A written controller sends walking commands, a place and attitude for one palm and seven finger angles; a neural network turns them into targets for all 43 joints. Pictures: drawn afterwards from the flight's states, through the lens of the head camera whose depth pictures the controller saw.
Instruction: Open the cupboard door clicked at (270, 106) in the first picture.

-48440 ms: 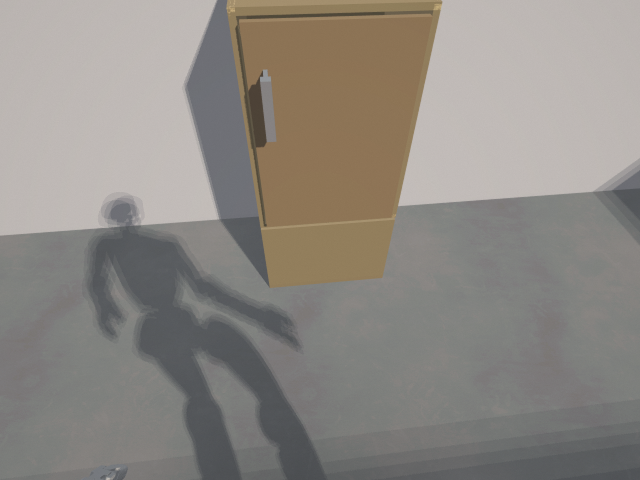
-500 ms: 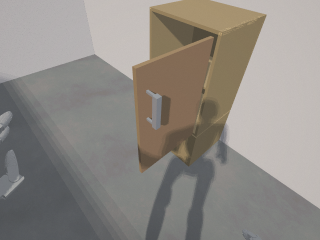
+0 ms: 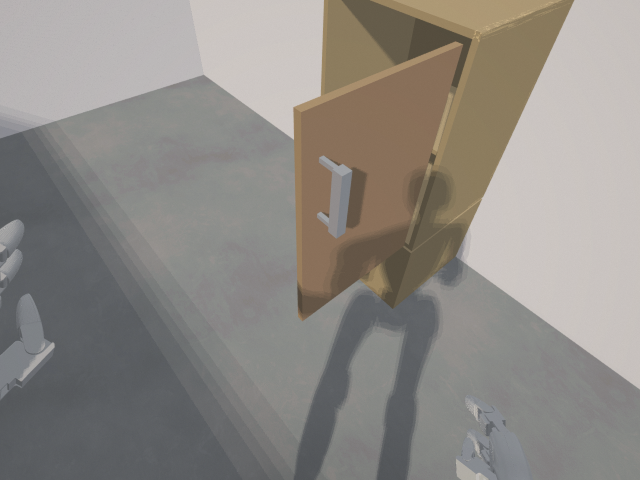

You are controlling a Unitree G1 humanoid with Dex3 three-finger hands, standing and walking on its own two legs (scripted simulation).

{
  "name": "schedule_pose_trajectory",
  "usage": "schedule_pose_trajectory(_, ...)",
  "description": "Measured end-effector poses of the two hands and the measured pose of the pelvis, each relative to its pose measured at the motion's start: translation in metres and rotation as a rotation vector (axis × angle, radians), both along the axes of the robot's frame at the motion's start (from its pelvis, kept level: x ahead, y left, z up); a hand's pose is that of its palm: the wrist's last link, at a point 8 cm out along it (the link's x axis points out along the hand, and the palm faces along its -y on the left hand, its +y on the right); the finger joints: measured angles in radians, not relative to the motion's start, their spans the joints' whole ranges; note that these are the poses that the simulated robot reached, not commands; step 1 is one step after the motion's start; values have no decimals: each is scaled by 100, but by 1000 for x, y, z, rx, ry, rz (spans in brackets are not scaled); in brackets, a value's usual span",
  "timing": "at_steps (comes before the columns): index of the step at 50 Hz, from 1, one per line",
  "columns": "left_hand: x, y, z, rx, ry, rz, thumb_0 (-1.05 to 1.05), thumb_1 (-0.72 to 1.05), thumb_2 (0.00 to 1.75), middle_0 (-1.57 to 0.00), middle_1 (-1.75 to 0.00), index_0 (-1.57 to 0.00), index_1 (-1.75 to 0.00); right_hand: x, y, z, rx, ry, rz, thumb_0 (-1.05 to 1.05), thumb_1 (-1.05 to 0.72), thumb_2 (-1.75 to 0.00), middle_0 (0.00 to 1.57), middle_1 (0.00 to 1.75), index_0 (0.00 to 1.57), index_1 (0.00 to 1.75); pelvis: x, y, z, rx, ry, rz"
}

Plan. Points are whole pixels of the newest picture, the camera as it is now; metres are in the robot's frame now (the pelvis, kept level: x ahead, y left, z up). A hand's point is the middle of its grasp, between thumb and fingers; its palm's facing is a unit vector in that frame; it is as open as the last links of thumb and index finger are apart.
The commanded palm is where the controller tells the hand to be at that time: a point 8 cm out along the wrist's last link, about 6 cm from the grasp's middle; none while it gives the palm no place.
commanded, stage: stop stepping back and stand still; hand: left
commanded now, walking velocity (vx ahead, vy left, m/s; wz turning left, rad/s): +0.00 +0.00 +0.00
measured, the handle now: (331, 197) +0.57 +0.02 +0.01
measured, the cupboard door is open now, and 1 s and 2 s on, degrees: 90 90 90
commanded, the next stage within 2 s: let the arm hang, fingers relaxed in 0.10 s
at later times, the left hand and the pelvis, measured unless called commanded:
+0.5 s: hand out of the picture +0.03 +0.17 -0.18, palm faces -0.01 -0.98 -0.18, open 7.3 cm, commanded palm none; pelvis -0.01 +0.00 -0.01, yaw +2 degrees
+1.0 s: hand out of the picture -0.06 +0.14 -0.18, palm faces +0.10 -0.98 -0.18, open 7.4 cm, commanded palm none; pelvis -0.01 -0.01 +0.00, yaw +3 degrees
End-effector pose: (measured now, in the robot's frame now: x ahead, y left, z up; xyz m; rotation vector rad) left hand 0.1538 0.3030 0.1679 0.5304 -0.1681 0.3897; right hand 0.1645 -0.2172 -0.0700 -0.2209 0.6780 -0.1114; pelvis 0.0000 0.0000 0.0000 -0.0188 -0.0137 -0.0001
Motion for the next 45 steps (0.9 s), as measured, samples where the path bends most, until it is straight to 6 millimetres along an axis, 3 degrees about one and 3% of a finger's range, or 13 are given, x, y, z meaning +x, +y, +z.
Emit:
schedule_pose_trajectory(11,2,-2,-10,-1,38,-14,1,89,90,-21,-30,-21,-30,-20,-10,-11,-14,64,-8,1,-90,-90,20,30,20,30,-3,1,0,-4,12,17)
schedule_pose_trajectory(13,13,4,-50,-39,202,-15,1,89,90,-20,-30,-20,-30,-22,-16,-26,-3,119,24,1,-90,-90,20,30,20,30,-7,4,-3,-6,24,29)
schedule_pose_trajectory(15,15,7,-110,-128,444,18,0,89,90,-20,-30,-20,-30,-27,-24,-42,-4,191,26,1,-90,-90,20,30,20,30,-10,6,-7,-4,25,35)
schedule_pose_trajectory(17,3,1,-172,-225,693,52,0,90,90,-19,-30,-20,-30,-38,-32,-51,-7,250,7,1,-90,-90,20,30,20,30,-12,6,-9,1,19,35)
schedule_pose_trajectory(21,-54,-37,-269,-409,1105,83,1,90,90,-19,-30,-20,-30,-71,-44,-57,-29,370,-45,1,-90,-90,20,30,20,30,-14,2,-10,11,1,33)
schedule_pose_trajectory(24,-109,-77,-308,-535,1330,88,1,91,90,-19,-30,-20,-30,-103,-47,-60,-46,489,-74,1,-90,-90,20,30,20,30,-15,-2,-7,11,-5,35)
schedule_pose_trajectory(27,-161,-87,-322,-607,1461,178,1,97,90,-20,-30,-20,-30,-136,-45,-62,-52,619,-90,1,-90,-90,19,30,19,30,-15,-6,-5,7,-6,44)
schedule_pose_trajectory(30,-205,-92,-322,-650,1565,246,1,97,90,-20,-30,-20,-30,-164,-39,-67,-40,729,-100,1,-90,-90,19,30,19,30,-14,-9,-3,3,-6,51)
schedule_pose_trajectory(35,-254,-96,-312,-672,1677,342,1,94,90,-20,-30,-20,-30,-192,-21,-75,12,830,-109,1,-90,-90,19,30,19,30,-12,-10,-2,2,-11,55)
schedule_pose_trajectory(40,-267,-99,-305,-671,1702,382,1,92,90,-20,-30,-20,-30,-199,-2,-83,70,846,-107,0,-90,-90,19,30,19,30,-11,-10,-2,6,-16,55)
schedule_pose_trajectory(45,-250,-104,-308,-670,1651,363,1,91,90,-19,-30,-20,-30,-190,9,-88,110,816,-100,0,-90,-90,20,30,20,30,-9,-11,-3,11,-22,53)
